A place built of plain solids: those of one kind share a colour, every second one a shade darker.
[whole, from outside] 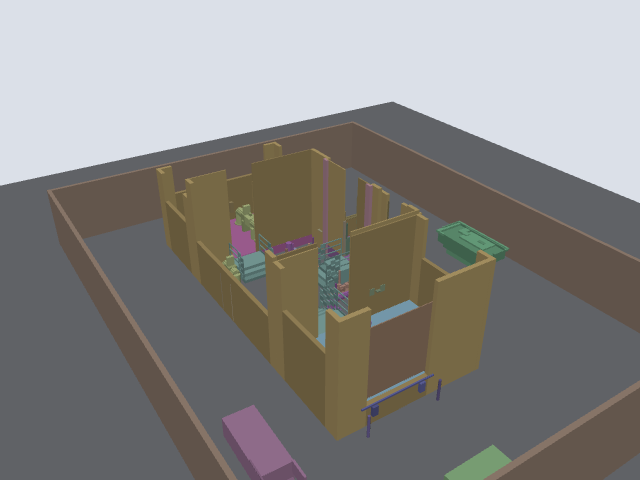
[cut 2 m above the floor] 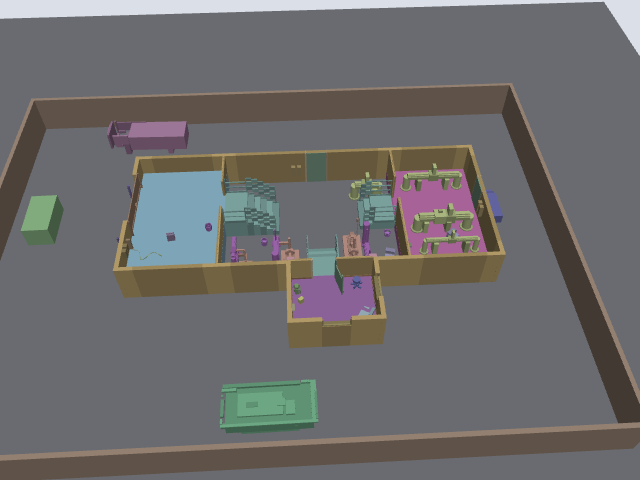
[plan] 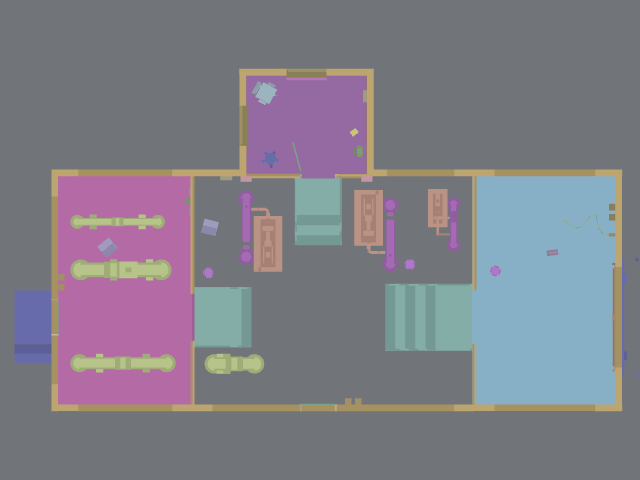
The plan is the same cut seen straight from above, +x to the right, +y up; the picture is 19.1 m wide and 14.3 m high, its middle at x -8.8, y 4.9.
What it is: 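A small booster pumping station on a works' or an estate's water main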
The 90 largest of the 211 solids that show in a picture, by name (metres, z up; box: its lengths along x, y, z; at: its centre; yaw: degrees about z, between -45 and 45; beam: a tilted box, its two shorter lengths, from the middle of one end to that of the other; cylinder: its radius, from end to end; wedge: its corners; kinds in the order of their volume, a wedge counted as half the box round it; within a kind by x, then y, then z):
{
 "yard_bound_1": {"box": [0.2, 20.29, 3.37], "at": [-20.07, 4.9, 1.64]},
 "yard_bound_2": {"box": [26.75, 0.2, 3.37], "at": [-6.8, -5.14, 1.64]},
 "yard_bound_3": {"box": [26.75, 0.2, 3.37], "at": [-6.8, 14.94, 1.64]},
 "yard_bound_4": {"box": [0.2, 20.29, 4.07], "at": [6.48, 4.9, 1.99]},
 "wall_1": {"box": [0.2, 0.81, 4.66], "at": [-16.7, 0.2, 2.28]},
 "wall_2": {"box": [0.2, 5.61, 3.06], "at": [-16.7, 3.4, 1.48]},
 "wall_3": {"box": [0.2, 0.81, 4.66], "at": [-16.7, 6.6, 2.28]},
 "wall_4": {"box": [0.81, 0.2, 4.66], "at": [-16.4, -0.1, 2.28]},
 "wall_5": {"box": [0.81, 0.2, 4.66], "at": [-16.4, 6.9, 2.28]},
 "wall_6": {"box": [2.81, 0.2, 3.06], "at": [-14.6, -0.1, 1.48]},
 "wall_7": {"box": [2.81, 0.2, 3.06], "at": [-14.6, 6.9, 1.48]},
 "wall_8": {"box": [0.61, 0.2, 4.66], "at": [-12.9, -0.1, 2.28]},
 "wall_9": {"box": [0.61, 0.2, 4.66], "at": [-12.9, 6.9, 2.28]},
 "wall_10": {"box": [0.06, 1.9, 4.66], "at": [-12.63, 0.95, 2.28]},
 "wall_11": {"box": [0.06, 3.5, 4.66], "at": [-12.63, 5.05, 2.28]},
 "wall_12": {"box": [0.06, 1.9, 5.65], "at": [-12.57, 0.95, 2.77]},
 "wall_13": {"box": [0.06, 3.5, 5.65], "at": [-12.57, 5.05, 2.77]},
 "wall_14": {"box": [0.61, 0.2, 5.65], "at": [-12.3, -0.1, 2.77]},
 "wall_15": {"box": [1.6, 0.2, 5.65], "at": [-11.8, 6.9, 2.77]},
 "wall_16": {"box": [0.2, 0.91, 3.33], "at": [-11.1, 7.25, 1.61]},
 "wall_17": {"box": [0.2, 1.21, 1.83], "at": [-11.1, 8.3, 0.86]},
 "wall_18": {"box": [0.2, 1.11, 3.33], "at": [-11.1, 9.45, 1.61]},
 "wall_19": {"box": [1.41, 0.2, 3.33], "at": [-10.5, 9.9, 1.61]},
 "wall_20": {"box": [1.67, 0.06, 5.65], "at": [-10.23, 6.77, 2.77]},
 "wall_21": {"box": [1.6, 0.06, 3.33], "at": [-10.2, 6.83, 1.61]},
 "wall_22": {"box": [1.21, 0.2, 1.63], "at": [-9.2, 9.9, 0.77]},
 "wall_23": {"box": [7.21, 0.2, 2.55], "at": [-8.4, -0.1, 1.23]},
 "wall_24": {"box": [1.41, 0.2, 3.33], "at": [-7.9, 9.9, 1.61]},
 "wall_25": {"box": [0.91, 0.06, 3.33], "at": [-7.85, 6.83, 1.61]},
 "wall_26": {"box": [0.96, 0.06, 5.65], "at": [-7.82, 6.77, 2.77]},
 "wall_27": {"box": [0.2, 3.2, 3.33], "at": [-7.3, 8.4, 1.61]},
 "wall_28": {"box": [0.61, 0.2, 5.65], "at": [-7.1, 6.9, 2.77]},
 "wall_29": {"box": [2.01, 0.2, 2.55], "at": [-5.8, 6.9, 1.23]},
 "wall_30": {"box": [0.61, 0.2, 5.65], "at": [-4.5, -0.1, 2.77]},
 "wall_31": {"box": [0.61, 0.2, 5.65], "at": [-4.5, 6.9, 2.77]},
 "wall_32": {"box": [0.06, 1.8, 5.65], "at": [-4.23, 0.9, 2.77]},
 "wall_33": {"box": [0.06, 3.4, 5.65], "at": [-4.23, 5.1, 2.77]},
 "wall_34": {"box": [0.06, 1.8, 5.47], "at": [-4.17, 0.9, 2.69]},
 "wall_35": {"box": [0.06, 3.4, 5.47], "at": [-4.17, 5.1, 2.69]},
 "wall_36": {"box": [0.61, 0.2, 5.47], "at": [-3.9, -0.1, 2.69]},
 "wall_37": {"box": [0.61, 0.2, 5.47], "at": [-3.9, 6.9, 2.69]},
 "wall_38": {"box": [3.01, 0.2, 3.57], "at": [-2.1, -0.1, 1.74]},
 "wall_39": {"box": [3.01, 0.2, 3.57], "at": [-2.1, 6.9, 1.74]},
 "wall_40": {"box": [0.81, 0.2, 5.47], "at": [-0.2, -0.1, 2.69]},
 "wall_41": {"box": [0.81, 0.2, 5.47], "at": [-0.2, 6.9, 2.69]},
 "wall_42": {"box": [0.2, 1.31, 5.47], "at": [0.1, 0.45, 2.69]},
 "wall_43": {"box": [0.2, 3.01, 1.07], "at": [0.1, 2.6, 0.48]},
 "wall_44": {"box": [0.2, 2.91, 5.47], "at": [0.1, 5.55, 2.69]},
 "raised_floor_receiving_1": {"box": [4.33, 6.93, 1.07], "at": [-2.1, 3.4, 0.48]},
 "raised_floor_valves_1": {"box": [4.13, 6.93, 0.56], "at": [-14.6, 3.4, 0.23]},
 "raised_floor_control_1": {"box": [3.73, 3.13, 0.73], "at": [-9.2, 8.3, 0.32]},
 "beyond_skip_1": {"box": [2.6, 1.45, 0.65], "at": [-6.43, 13.01, 0.64], "yaw": 0.6},
 "beyond_skip_2": {"box": [3.33, 1.65, 0.51], "at": [-6.42, 13.01, 0.81], "yaw": 0.6},
 "beyond_skip_3": {"box": [2.23, 1.3, 1.05], "at": [-6.4, 13.01, 0.47], "yaw": 0.6},
 "beyond_skip_4": {"box": [1.71, 0.92, 0.09], "at": [-6.09, 13.06, 1.21], "yaw": 0.6},
 "door_landing_1": {"box": [1.1, 1.8, 0.56], "at": [-11.99, 2.6, 0.23]},
 "door_landing_2": {"box": [0.32, 1.8, 0.39], "at": [-11.3, 2.6, 0.14]},
 "door_landing_3": {"box": [0.32, 1.8, 0.22], "at": [-11.0, 2.6, 0.06]},
 "door_landing_4": {"box": [1.4, 0.32, 0.39], "at": [-8.85, 5.2, 0.14]},
 "door_landing_5": {"box": [1.4, 0.32, 0.56], "at": [-8.85, 5.5, 0.23]},
 "door_landing_6": {"box": [1.4, 1.1, 0.73], "at": [-8.85, 6.19, 0.32]},
 "door_landing_7": {"box": [0.32, 2.0, 0.22], "at": [-6.7, 2.6, 0.06]},
 "door_landing_8": {"box": [0.32, 2.0, 0.39], "at": [-6.4, 2.6, 0.14]},
 "door_landing_9": {"box": [0.32, 2.0, 0.56], "at": [-6.1, 2.6, 0.23]},
 "door_landing_10": {"box": [0.32, 2.0, 0.73], "at": [-5.8, 2.6, 0.32]},
 "door_landing_11": {"box": [0.32, 2.0, 0.9], "at": [-5.5, 2.6, 0.4]},
 "door_landing_12": {"box": [1.1, 2.0, 1.07], "at": [-4.81, 2.6, 0.48]},
 "beyond_storage_tank_1": {"box": [2.98, 1.26, 0.88], "at": [-0.42, -3.12, 0.85], "yaw": -1.4},
 "beyond_storage_tank_2": {"box": [0.28, 1.02, 0.76], "at": [1.31, -3.16, 0.32], "yaw": -1.4},
 "beyond_storage_tank_3": {"box": [0.11, 1.16, 0.96], "at": [2.11, -3.18, 0.95], "yaw": -1.4},
 "beyond_pallets_1": {"box": [1.25, 2.28, 1.07], "at": [4.66, 2.51, 0.53], "yaw": 0.9},
 "water_main_1": {"cylinder": 0.22, "from": [-15.93, 4.01, 0.51], "to": [-15.93, 4.01, 1.31]},
 "water_main_2": {"box": [0.56, 0.48, 0.48], "at": [-14.95, 4.01, 1.31]},
 "water_main_3": {"box": [2.4, 0.32, 0.32], "at": [-14.73, 4.01, 1.31]},
 "water_main_4": {"box": [2.4, 0.44, 0.18], "at": [-14.73, 4.01, 1.31]},
 "water_main_5": {"box": [2.4, 0.18, 0.44], "at": [-14.73, 4.01, 1.31]},
 "water_main_6": {"box": [2.6, 0.26, 0.26], "at": [-14.67, 1.23, 1.31]},
 "water_main_7": {"box": [2.6, 0.36, 0.14], "at": [-14.67, 1.23, 1.31]},
 "water_main_8": {"box": [2.6, 0.14, 0.36], "at": [-14.67, 1.23, 1.31]},
 "water_main_9": {"box": [0.54, 0.51, 0.51], "at": [-14.51, 4.01, 1.31]},
 "water_main_10": {"cylinder": 0.22, "from": [-13.53, 4.01, 0.51], "to": [-13.53, 4.01, 1.31]},
 "yard_step_1": {"box": [1.1, 1.6, 0.5], "at": [-17.35, 2.6, 0.24]},
 "pump_unit_1": {"box": [0.86, 1.67, 0.2], "at": [-10.35, 4.79, 0.05]},
 "pump_unit_2": {"box": [0.86, 1.67, 0.2], "at": [-7.35, 5.56, 0.05]},
 "pump_unit_3": {"box": [0.59, 1.15, 0.2], "at": [-5.29, 5.85, 0.05]},
 "pier_1": {"box": [0.34, 0.17, 5.65], "at": [-11.0, 6.71, 2.77]},
 "pier_2": {"box": [0.34, 0.17, 5.65], "at": [-7.4, 6.71, 2.77]},
 "sectional_door_1": {"box": [0.042, 3.08, 3.27], "at": [-0.01, 2.6, 2.81]},
 "row_mains_1": {"cylinder": 0.15, "from": [-11.0, 4.4, 0.0], "to": [-11.0, 4.4, 1.47]},
 "row_mains_2": {"cylinder": 0.15, "from": [-6.7, 5.94, 0.0], "to": [-6.7, 5.94, 1.47]}
}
